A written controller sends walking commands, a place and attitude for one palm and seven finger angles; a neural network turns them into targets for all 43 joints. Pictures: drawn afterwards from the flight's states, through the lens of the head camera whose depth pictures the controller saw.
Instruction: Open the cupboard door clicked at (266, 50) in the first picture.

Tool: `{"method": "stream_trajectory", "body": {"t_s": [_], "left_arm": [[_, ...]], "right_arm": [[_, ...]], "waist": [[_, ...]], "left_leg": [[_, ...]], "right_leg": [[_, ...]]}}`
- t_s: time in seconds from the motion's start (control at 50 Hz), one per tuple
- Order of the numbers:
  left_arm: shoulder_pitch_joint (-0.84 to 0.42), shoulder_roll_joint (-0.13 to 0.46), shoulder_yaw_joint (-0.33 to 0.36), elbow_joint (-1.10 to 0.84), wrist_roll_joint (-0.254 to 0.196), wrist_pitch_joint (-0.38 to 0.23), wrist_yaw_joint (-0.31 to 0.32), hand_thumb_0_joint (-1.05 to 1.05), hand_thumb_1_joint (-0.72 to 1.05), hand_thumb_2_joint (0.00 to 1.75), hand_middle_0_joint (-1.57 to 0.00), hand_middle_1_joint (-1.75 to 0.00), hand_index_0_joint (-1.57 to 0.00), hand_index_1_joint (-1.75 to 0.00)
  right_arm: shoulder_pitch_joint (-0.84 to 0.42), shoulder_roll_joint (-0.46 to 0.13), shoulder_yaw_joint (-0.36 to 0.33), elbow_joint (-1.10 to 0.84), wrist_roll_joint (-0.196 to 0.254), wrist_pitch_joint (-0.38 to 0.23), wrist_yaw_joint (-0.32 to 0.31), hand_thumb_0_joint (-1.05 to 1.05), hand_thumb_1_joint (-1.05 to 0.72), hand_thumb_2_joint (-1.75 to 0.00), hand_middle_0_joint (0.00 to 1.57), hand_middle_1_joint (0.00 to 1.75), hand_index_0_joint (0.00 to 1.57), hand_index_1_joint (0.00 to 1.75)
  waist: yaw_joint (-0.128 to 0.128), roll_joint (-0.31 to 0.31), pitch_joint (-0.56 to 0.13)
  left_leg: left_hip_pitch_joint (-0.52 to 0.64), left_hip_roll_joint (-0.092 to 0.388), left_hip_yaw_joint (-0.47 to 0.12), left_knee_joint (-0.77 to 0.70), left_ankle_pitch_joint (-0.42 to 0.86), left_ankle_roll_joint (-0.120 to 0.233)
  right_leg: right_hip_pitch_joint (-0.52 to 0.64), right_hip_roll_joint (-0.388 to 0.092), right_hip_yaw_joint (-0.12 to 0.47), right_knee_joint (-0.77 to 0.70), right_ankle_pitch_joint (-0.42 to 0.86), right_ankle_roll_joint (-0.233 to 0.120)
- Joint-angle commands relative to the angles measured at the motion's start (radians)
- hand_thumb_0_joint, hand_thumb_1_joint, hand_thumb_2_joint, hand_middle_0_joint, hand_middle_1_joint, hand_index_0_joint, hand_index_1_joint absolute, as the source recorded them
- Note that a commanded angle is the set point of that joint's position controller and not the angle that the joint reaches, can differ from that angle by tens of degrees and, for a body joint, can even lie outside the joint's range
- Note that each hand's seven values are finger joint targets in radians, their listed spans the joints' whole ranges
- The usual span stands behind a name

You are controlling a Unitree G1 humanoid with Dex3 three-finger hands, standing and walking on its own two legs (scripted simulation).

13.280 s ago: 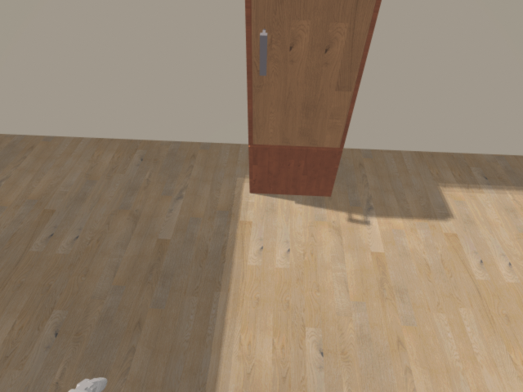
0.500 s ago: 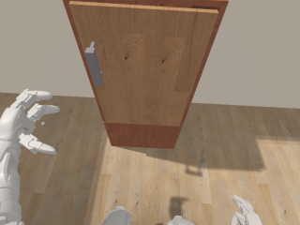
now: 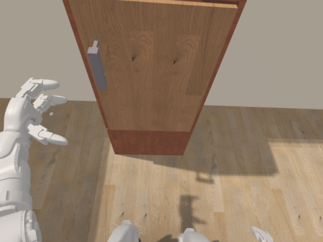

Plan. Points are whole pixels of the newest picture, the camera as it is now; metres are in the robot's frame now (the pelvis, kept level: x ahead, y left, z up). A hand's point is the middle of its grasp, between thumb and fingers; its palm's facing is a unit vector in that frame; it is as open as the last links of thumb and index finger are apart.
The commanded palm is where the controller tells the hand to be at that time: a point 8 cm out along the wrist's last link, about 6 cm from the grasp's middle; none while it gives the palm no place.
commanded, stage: move the hooked fingers beside the handle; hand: left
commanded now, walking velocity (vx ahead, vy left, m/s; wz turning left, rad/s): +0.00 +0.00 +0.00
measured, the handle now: (99, 65) +0.57 +0.19 +0.06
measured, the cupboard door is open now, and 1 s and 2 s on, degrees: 0 0 0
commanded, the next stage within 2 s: slide the fingers in behind the handle in 1.94 s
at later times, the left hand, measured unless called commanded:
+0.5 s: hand (67, 87) +0.48 +0.26 +0.06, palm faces +0.00 -1.00 +0.00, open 14.0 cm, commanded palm +0.47 +0.30 +0.06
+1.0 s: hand (73, 79) +0.52 +0.25 +0.06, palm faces +0.01 -1.00 -0.02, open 14.0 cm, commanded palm +0.50 +0.29 +0.06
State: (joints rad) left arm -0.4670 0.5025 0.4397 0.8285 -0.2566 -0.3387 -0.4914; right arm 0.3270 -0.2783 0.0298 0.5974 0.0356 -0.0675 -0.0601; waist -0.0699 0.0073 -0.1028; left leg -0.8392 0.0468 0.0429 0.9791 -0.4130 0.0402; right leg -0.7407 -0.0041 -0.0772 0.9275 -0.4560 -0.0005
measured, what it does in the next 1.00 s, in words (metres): stands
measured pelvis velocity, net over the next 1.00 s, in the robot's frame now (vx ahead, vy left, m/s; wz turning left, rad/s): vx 0.01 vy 0.00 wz -0.05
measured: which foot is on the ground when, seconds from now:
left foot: down 0.00-1.00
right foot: down 0.00-1.00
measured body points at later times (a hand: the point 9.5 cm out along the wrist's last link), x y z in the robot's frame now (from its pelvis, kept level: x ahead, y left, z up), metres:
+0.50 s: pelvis +0.00 +0.01 -0.01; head +0.13 +0.04 +0.42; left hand +0.48 +0.31 +0.06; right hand +0.01 -0.27 -0.11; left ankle +0.03 +0.09 -0.68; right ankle -0.01 -0.13 -0.68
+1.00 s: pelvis +0.01 +0.00 -0.01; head +0.15 +0.03 +0.41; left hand +0.51 +0.30 +0.06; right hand -0.01 -0.26 -0.11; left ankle +0.03 +0.09 -0.68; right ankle -0.01 -0.13 -0.68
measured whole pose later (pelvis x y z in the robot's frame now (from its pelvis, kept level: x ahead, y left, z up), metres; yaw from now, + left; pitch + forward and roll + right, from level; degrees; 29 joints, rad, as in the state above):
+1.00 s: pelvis +0.01 +0.00 -0.01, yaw -3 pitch +23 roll -4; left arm -0.86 0.70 0.54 1.18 -0.10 -0.34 -0.41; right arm 0.41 -0.28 0.05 0.58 0.00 0.09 -0.02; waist -0.19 0.02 -0.10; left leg -1.02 0.08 0.05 1.06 -0.45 0.05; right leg -0.92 0.03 -0.06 0.98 -0.46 0.00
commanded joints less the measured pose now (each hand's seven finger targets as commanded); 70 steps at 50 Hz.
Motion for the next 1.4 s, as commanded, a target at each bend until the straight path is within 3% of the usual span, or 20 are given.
{"method": "stream_trajectory", "body": {"t_s": [0.0, 0.1, 0.14, 0.2, 0.28, 0.32, 0.36, 0.42, 0.5, 0.56, 0.62, 0.64, 0.76, 0.8, 0.88, 0.96, 1.04, 1.1, 1.2, 1.38], "left_arm": [[-0.398, 0.264, 0.031, -0.150, -0.002, -0.067, 0.031, 0.00, -0.50, 0.30, -0.30, -1.20, -0.30, -1.20], [-0.528, 0.317, 0.050, -0.034, 0.025, -0.079, 0.053, 0.00, -0.50, 0.30, -0.30, -1.20, -0.30, -1.20], [-0.564, 0.329, 0.047, -0.010, 0.041, -0.088, 0.058, 0.00, -0.50, 0.30, -0.30, -1.20, -0.30, -1.20], [-0.640, 0.371, 0.062, 0.005, 0.058, -0.112, 0.064, 0.00, -0.50, 0.30, -0.30, -1.20, -0.30, -1.20], [-0.694, 0.362, 0.041, 0.049, 0.069, -0.117, 0.060, 0.00, -0.50, 0.30, -0.30, -1.20, -0.30, -1.20], [-0.703, 0.410, 0.071, 0.092, 0.074, -0.107, 0.057, 0.00, -0.50, 0.30, -0.30, -1.20, -0.30, -1.20], [-0.751, 0.374, 0.031, 0.102, 0.077, -0.094, 0.055, 0.00, -0.50, 0.30, -0.30, -1.20, -0.30, -1.20], [-0.721, 0.463, 0.099, 0.133, 0.087, -0.084, 0.060, 0.00, -0.50, 0.30, -0.30, -1.20, -0.30, -1.20], [-0.786, 0.480, 0.095, 0.156, 0.099, -0.081, 0.065, 0.00, -0.50, 0.30, -0.30, -1.20, -0.30, -1.20], [-0.832, 0.508, 0.100, 0.123, 0.118, -0.093, 0.072, 0.00, -0.50, 0.30, -0.30, -1.20, -0.30, -1.20], [-0.858, 0.544, 0.119, 0.132, 0.124, -0.094, 0.073, 0.00, -0.50, 0.30, -0.30, -1.20, -0.30, -1.20], [-0.846, 0.504, 0.094, 0.140, 0.121, -0.088, 0.069, 0.00, -0.50, 0.30, -0.30, -1.20, -0.30, -1.20], [-0.863, 0.478, 0.070, 0.193, 0.133, -0.048, 0.072, 0.00, -0.50, 0.30, -0.30, -1.20, -0.30, -1.20], [-0.796, 0.507, 0.106, 0.188, 0.130, -0.046, 0.074, 0.00, -0.50, 0.30, -0.30, -1.20, -0.30, -1.20], [-0.765, 0.501, 0.108, 0.157, 0.129, -0.052, 0.082, 0.00, -0.50, 0.30, -0.30, -1.20, -0.30, -1.20], [-0.783, 0.567, 0.160, 0.093, 0.134, -0.089, 0.091, 0.00, -0.50, 0.30, -0.30, -1.20, -0.30, -1.20], [-0.776, 0.506, 0.120, 0.092, 0.122, -0.106, 0.078, 0.00, -0.50, 0.30, -0.30, -1.20, -0.30, -1.20], [-0.809, 0.410, 0.036, 0.147, 0.114, -0.087, 0.061, 0.00, -0.50, 0.30, -0.30, -1.20, -0.30, -1.20], [-0.862, 0.362, -0.015, 0.211, 0.114, -0.057, 0.067, 0.00, -0.50, 0.30, -0.30, -1.20, -0.30, -1.20], [-0.986, 0.538, 0.085, 0.167, 0.164, -0.108, 0.139, 0.00, -0.50, 0.30, -0.30, -1.20, -0.30, -1.20]], "right_arm": [[0.086, -0.177, -0.075, -0.081, -0.004, -0.022, -0.012, 0.00, -0.90, -0.90, 0.20, 0.30, 0.20, 0.30], [0.105, -0.187, -0.068, -0.062, -0.008, 0.005, -0.012, 0.00, -0.90, -0.90, 0.20, 0.30, 0.20, 0.30], [0.108, -0.187, -0.066, -0.065, -0.010, 0.013, -0.010, 0.00, -0.90, -0.90, 0.20, 0.30, 0.20, 0.30], [0.130, -0.193, -0.065, -0.052, -0.017, 0.026, -0.009, 0.00, -0.90, -0.90, 0.20, 0.30, 0.20, 0.30], [0.145, -0.194, -0.064, -0.040, -0.019, 0.041, -0.004, 0.00, -0.90, -0.90, 0.20, 0.30, 0.20, 0.30], [0.164, -0.204, -0.062, -0.035, -0.020, 0.053, -0.006, 0.00, -0.90, -0.90, 0.20, 0.30, 0.20, 0.30], [0.171, -0.201, -0.064, -0.025, -0.020, 0.060, -0.005, 0.00, -0.90, -0.90, 0.20, 0.30, 0.20, 0.30], [0.197, -0.210, -0.061, -0.029, -0.024, 0.074, -0.004, 0.00, -0.90, -0.90, 0.20, 0.30, 0.20, 0.30], [0.214, -0.205, -0.057, -0.026, -0.027, 0.088, -0.002, 0.00, -0.90, -0.90, 0.20, 0.30, 0.20, 0.30], [0.230, -0.209, -0.059, -0.024, -0.033, 0.098, 0.002, 0.00, -0.90, -0.90, 0.20, 0.30, 0.20, 0.30], [0.245, -0.214, -0.056, -0.018, -0.037, 0.109, 0.003, 0.00, -0.90, -0.90, 0.20, 0.30, 0.20, 0.30], [0.247, -0.207, -0.058, -0.017, -0.036, 0.111, 0.007, 0.00, -0.90, -0.90, 0.20, 0.30, 0.20, 0.30], [0.274, -0.210, -0.058, -0.013, -0.040, 0.130, 0.014, 0.00, -0.90, -0.90, 0.20, 0.30, 0.20, 0.30], [0.281, -0.211, -0.057, -0.025, -0.043, 0.136, 0.018, 0.00, -0.90, -0.90, 0.20, 0.30, 0.20, 0.30], [0.267, -0.202, -0.057, -0.051, -0.039, 0.144, 0.024, 0.00, -0.90, -0.90, 0.20, 0.30, 0.20, 0.30], [0.260, -0.204, -0.062, -0.057, -0.040, 0.142, 0.023, 0.00, -0.90, -0.90, 0.20, 0.30, 0.20, 0.30], [0.252, -0.199, -0.063, -0.045, -0.035, 0.145, 0.025, 0.00, -0.90, -0.90, 0.20, 0.30, 0.20, 0.30], [0.247, -0.195, -0.058, -0.031, -0.030, 0.149, 0.021, 0.00, -0.90, -0.90, 0.20, 0.30, 0.20, 0.30], [0.239, -0.203, -0.054, -0.022, -0.032, 0.142, 0.012, 0.00, -0.90, -0.90, 0.20, 0.30, 0.20, 0.30], [0.239, -0.210, -0.041, -0.028, -0.042, 0.127, 0.013, 0.00, -0.90, -0.90, 0.20, 0.30, 0.20, 0.30]], "waist": [[-0.021, 0.108, -0.336], [-0.037, 0.083, -0.320], [-0.034, 0.128, -0.351], [-0.047, 0.118, -0.389], [-0.060, 0.169, -0.426], [-0.063, 0.143, -0.435], [-0.082, 0.166, -0.419], [-0.066, 0.153, -0.465], [-0.091, 0.135, -0.441], [-0.092, 0.214, -0.488], [-0.101, 0.212, -0.515], [-0.104, 0.231, -0.523], [-0.121, 0.210, -0.491], [-0.092, 0.211, -0.521], [-0.090, 0.167, -0.509], [-0.080, 0.182, -0.534], [-0.090, 0.215, -0.520], [-0.123, 0.196, -0.423], [-0.147, 0.177, -0.362], [-0.133, 0.225, -0.508]], "left_leg": [[0.380, -0.008, -0.104, -0.122, 0.283, -0.015], [0.332, -0.005, -0.111, -0.113, 0.231, -0.015], [0.345, -0.007, -0.108, -0.108, 0.239, -0.017], [0.356, -0.002, -0.120, -0.087, 0.275, -0.017], [0.377, 0.001, -0.123, -0.072, 0.277, -0.019], [0.358, 0.004, -0.125, -0.062, 0.298, -0.017], [0.361, 0.005, -0.125, -0.056, 0.296, -0.016], [0.341, 0.003, -0.116, -0.041, 0.347, -0.012], [0.285, 0.002, -0.108, -0.016, 0.350, -0.002], [0.349, 0.008, -0.118, -0.010, 0.394, -0.011], [0.357, 0.013, -0.122, 0.003, 0.436, -0.010], [0.377, 0.012, -0.122, 0.004, 0.456, -0.011], [0.375, 0.018, -0.130, 0.007, 0.470, -0.010], [0.378, 0.016, -0.126, 0.008, 0.523, -0.011], [0.326, 0.008, -0.101, 0.001, 0.474, -0.003], [0.332, 0.007, -0.097, -0.001, 0.470, -0.004], [0.383, 0.009, -0.099, -0.004, 0.470, -0.007], [0.378, 0.012, -0.111, -0.016, 0.411, -0.007], [0.335, 0.012, -0.126, -0.020, 0.314, -0.005], [0.311, 0.009, -0.131, 0.026, 0.334, -0.006]], "right_leg": [[-0.028, 0.045, 0.020, -0.105, 0.206, -0.027], [-0.060, 0.043, 0.020, -0.091, 0.169, -0.026], [-0.065, 0.042, 0.025, -0.085, 0.172, -0.025], [-0.078, 0.046, 0.023, -0.067, 0.188, -0.028], [-0.113, 0.049, 0.026, -0.062, 0.184, -0.025], [-0.110, 0.051, 0.025, -0.055, 0.200, -0.023], [-0.144, 0.049, 0.023, -0.057, 0.197, -0.021], [-0.100, 0.054, 0.029, -0.050, 0.241, -0.021], [-0.098, 0.057, 0.036, -0.043, 0.264, -0.017], [-0.134, 0.058, 0.030, -0.035, 0.268, -0.018], [-0.130, 0.062, 0.032, -0.028, 0.298, -0.017], [-0.139, 0.063, 0.029, -0.031, 0.307, -0.017], [-0.174, 0.067, 0.019, -0.038, 0.302, -0.015], [-0.133, 0.069, 0.021, -0.029, 0.343, -0.020], [-0.077, 0.071, 0.030, -0.041, 0.365, -0.011], [-0.041, 0.075, 0.035, -0.037, 0.376, -0.014], [-0.077, 0.079, 0.034, -0.050, 0.356, -0.016], [-0.147, 0.078, 0.024, -0.065, 0.290, -0.019], [-0.218, 0.068, 0.018, -0.063, 0.213, -0.021], [-0.176, 0.063, 0.035, -0.016, 0.224, -0.017]]}}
